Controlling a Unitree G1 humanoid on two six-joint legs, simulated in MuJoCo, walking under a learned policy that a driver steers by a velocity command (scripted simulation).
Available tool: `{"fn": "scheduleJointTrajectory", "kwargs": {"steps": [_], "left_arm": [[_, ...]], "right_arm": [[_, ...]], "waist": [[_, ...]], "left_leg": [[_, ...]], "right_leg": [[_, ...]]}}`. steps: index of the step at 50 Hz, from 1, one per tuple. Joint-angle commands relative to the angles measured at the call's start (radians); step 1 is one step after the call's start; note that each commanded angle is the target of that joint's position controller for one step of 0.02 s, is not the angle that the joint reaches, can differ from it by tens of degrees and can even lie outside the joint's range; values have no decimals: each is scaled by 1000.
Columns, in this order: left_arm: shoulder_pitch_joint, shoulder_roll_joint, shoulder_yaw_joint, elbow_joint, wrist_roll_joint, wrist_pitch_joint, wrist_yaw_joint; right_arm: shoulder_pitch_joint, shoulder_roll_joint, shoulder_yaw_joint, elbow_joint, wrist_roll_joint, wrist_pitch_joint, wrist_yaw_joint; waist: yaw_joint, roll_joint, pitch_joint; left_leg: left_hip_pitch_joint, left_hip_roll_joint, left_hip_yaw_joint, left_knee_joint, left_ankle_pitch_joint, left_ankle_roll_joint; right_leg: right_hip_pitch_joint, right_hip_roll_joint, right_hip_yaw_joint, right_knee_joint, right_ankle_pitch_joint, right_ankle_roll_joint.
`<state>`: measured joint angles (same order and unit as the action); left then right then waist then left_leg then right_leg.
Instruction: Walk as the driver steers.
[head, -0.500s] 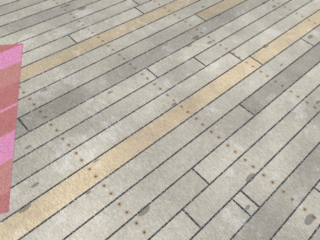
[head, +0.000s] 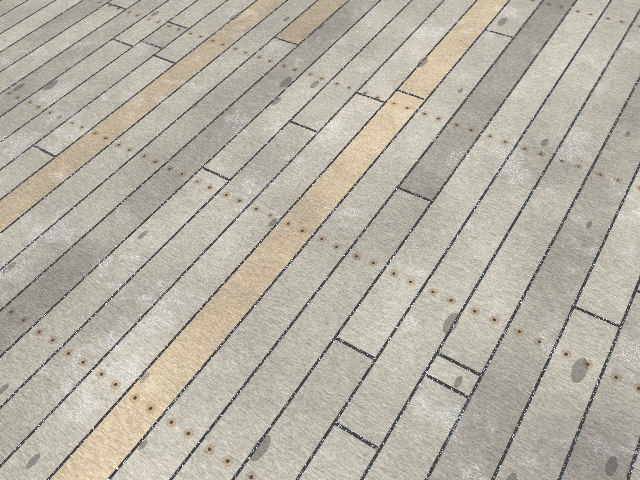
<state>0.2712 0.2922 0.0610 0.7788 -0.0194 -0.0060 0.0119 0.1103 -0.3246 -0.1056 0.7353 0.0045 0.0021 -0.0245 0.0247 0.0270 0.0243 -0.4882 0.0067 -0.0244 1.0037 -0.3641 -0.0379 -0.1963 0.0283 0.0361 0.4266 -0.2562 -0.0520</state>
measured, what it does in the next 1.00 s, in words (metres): walks ahead: left foot, then right foot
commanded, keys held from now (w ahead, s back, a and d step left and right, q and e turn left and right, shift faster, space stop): w+e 0.14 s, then w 0.86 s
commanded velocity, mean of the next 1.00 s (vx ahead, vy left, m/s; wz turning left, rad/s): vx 0.43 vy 0.00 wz -0.20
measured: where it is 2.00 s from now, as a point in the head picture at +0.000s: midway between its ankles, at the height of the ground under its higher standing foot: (418, 272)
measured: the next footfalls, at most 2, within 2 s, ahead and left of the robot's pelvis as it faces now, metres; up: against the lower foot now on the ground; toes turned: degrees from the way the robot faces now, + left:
left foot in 0.30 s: +0.21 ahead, +0.14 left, +0.00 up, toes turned -11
right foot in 0.78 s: +0.48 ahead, -0.16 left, +0.00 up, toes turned -12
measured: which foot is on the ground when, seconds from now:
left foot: up 0.00-0.28, down 0.30-0.80, up 0.82-1.00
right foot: down 0.00-0.32, up 0.34-0.76, down 0.78-1.00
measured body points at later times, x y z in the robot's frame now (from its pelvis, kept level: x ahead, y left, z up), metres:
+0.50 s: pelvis +0.18 +0.04 +0.00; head +0.20 +0.05 +0.45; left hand +0.35 +0.29 -0.11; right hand +0.19 -0.24 -0.11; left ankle +0.17 +0.15 -0.75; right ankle +0.14 -0.10 -0.67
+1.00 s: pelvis +0.44 -0.07 +0.00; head +0.46 -0.08 +0.45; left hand +0.57 +0.19 -0.11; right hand +0.51 -0.37 -0.12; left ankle +0.50 +0.09 -0.67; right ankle +0.44 -0.15 -0.75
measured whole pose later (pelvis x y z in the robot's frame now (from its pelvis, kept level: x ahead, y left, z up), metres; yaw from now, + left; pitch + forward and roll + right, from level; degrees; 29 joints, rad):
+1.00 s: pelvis +0.44 -0.07 +0.00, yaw -11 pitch +1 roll -1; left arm 0.29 0.27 0.05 0.76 0.00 -0.08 -0.03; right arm 0.22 -0.32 -0.04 0.78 0.01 -0.07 0.00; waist 0.03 0.04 0.03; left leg -0.58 0.11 -0.04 1.08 -0.27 0.00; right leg -0.21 0.07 -0.05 0.34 -0.15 -0.07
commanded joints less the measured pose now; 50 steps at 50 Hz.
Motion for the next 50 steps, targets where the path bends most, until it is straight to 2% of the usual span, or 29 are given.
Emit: {"fn": "scheduleJointTrajectory", "kwargs": {"steps": [1,4,7,11,14,15,16,17,18,19,21,22,24,26,29,32,35,37,38,39,40,41,42,43,44,45,46,48,50], "left_arm": [[14,168,39,-64,7,-26,20],[32,192,48,-68,0,-34,19],[47,207,55,-75,-5,-32,13],[74,187,47,-67,-4,-31,3],[67,148,31,-67,1,-30,-3],[57,115,19,-73,7,-33,-3],[39,50,-3,-96,22,-38,-2],[86,40,-6,-146,-11,-54,6],[73,143,19,-121,-28,-61,10],[25,164,26,-116,-28,-65,4],[-23,129,20,-120,0,-72,-6],[-32,115,19,-125,3,-73,-14],[-47,79,10,-132,9,-71,-21],[-105,60,-1,-161,11,-70,-23],[-197,27,-16,-189,13,-79,-31],[-274,27,-18,-211,3,-86,-45],[-303,54,-8,-232,-1,-89,-58],[-235,91,10,-221,2,-88,-58],[-115,122,29,-188,5,-85,-51],[44,164,50,-146,6,-79,-40],[173,270,71,-131,34,-74,-31],[200,235,61,-113,19,-71,-37],[138,163,37,-117,12,-71,-38],[71,138,28,-122,10,-70,-36],[12,113,18,-121,17,-71,-40],[-27,103,15,-124,27,-78,-42],[-47,97,15,-125,30,-83,-44],[-55,99,18,-108,23,-97,-44],[-38,116,23,-85,17,-106,-40]], "right_arm": [[-125,-68,-15,-89,3,-58,10],[-139,-43,-4,-86,3,-82,20],[-161,-48,1,-94,14,-97,33],[-144,-64,5,-90,21,-121,50],[-35,-83,-3,-57,17,-133,48],[58,-107,-13,-40,11,-137,40],[213,-167,-25,-16,-4,-139,33],[293,-269,-52,27,-15,-131,48],[260,-163,-24,19,3,-135,56],[226,-105,-6,14,9,-133,54],[174,-66,12,6,-1,-122,49],[164,-60,18,5,-7,-120,45],[175,-61,21,13,-2,-119,42],[183,-89,16,24,7,-118,35],[215,-112,14,42,14,-107,28],[277,-125,15,69,20,-98,26],[295,-134,14,89,26,-83,23],[285,-158,8,91,23,-72,18],[272,-159,9,89,21,-65,15],[270,-137,21,79,10,-63,11],[368,-31,55,42,-7,-74,16],[403,-7,70,59,5,-96,23],[307,-112,41,42,34,-108,31],[217,-120,40,13,43,-115,34],[164,-105,41,8,24,-113,29],[183,-97,37,7,13,-106,28],[210,-82,40,18,11,-97,30],[231,-48,46,29,8,-76,26],[161,-43,50,2,-2,-69,22]], "waist": [[23,-137,-5],[35,-150,-5],[50,-173,12],[54,-181,8],[-14,-176,-12],[-63,-164,-54],[-123,-14,-152],[-88,310,-186],[-92,181,-85],[-88,128,-2],[-63,51,26],[-50,69,24],[-50,71,12],[-59,70,40],[-89,56,43],[-114,53,45],[-91,60,53],[-35,74,-3],[36,68,-79],[110,51,-185],[95,-160,-368],[84,-312,-484],[91,-212,-314],[72,-151,-182],[41,-62,-86],[-2,-101,-64],[-26,-109,-60],[-52,-93,-48],[-45,-84,1]], "left_leg": [[-213,15,-39,-149,131,-13],[-132,-2,-37,-312,190,-29],[-54,-14,-34,-419,198,-34],[65,-8,-16,-493,222,-7],[250,-16,14,-579,224,41],[383,26,-32,-587,200,76],[569,196,-230,-629,117,144],[723,361,-673,-764,-159,289],[675,373,-707,-795,-304,297],[618,332,-573,-789,-238,267],[537,262,-409,-812,-31,249],[491,241,-352,-826,49,241],[454,210,-277,-855,165,249],[416,209,-222,-881,252,265],[400,172,-119,-876,370,237],[404,188,-91,-869,401,226],[492,234,-92,-828,484,203],[540,236,-71,-719,740,179],[519,206,-35,-572,887,159],[401,160,-4,-364,838,128],[41,44,36,44,416,68],[-141,-62,-76,254,-199,52],[-253,6,-109,333,-173,65],[-271,54,-72,305,-84,75],[-236,91,-49,238,-9,75],[-182,121,-56,188,46,68],[-130,135,-59,167,69,57],[-97,144,-50,123,98,41],[-151,153,-44,20,166,16]], "right_leg": [[191,-228,344,-262,-155,-167],[147,-206,311,-246,-89,-163],[75,-202,330,-228,-112,-166],[39,-223,363,-194,-114,-155],[-2,-188,357,-104,-58,-120],[-57,-148,322,2,1,-89],[-169,-62,209,310,-46,-39],[-465,55,107,595,-303,5],[-590,2,160,730,-298,4],[-628,-31,159,761,-205,-8],[-610,-92,100,716,-79,1],[-570,-119,86,681,-40,8],[-542,-130,41,627,3,31],[-545,-137,18,507,48,60],[-479,-113,-21,295,198,70],[-397,-80,-45,173,293,61],[-381,-69,-31,109,258,19],[-261,-33,-56,91,197,-17],[-92,-6,-84,69,205,-47],[158,-44,-52,89,217,-80],[571,-323,340,105,134,-211],[650,-437,725,-80,-51,-301],[539,-395,629,-118,-144,-247],[388,-355,484,-137,-94,-215],[233,-301,371,-172,15,-186],[140,-283,316,-198,105,-190],[85,-266,284,-226,156,-197],[10,-250,219,-280,171,-210],[-7,-249,161,-305,258,-220]]}}
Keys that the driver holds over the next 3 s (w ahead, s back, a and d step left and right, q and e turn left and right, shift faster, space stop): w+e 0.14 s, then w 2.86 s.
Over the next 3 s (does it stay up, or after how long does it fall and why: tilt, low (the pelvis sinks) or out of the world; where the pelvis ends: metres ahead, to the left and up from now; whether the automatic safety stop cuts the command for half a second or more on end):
stays up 1.54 -0.28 -0.02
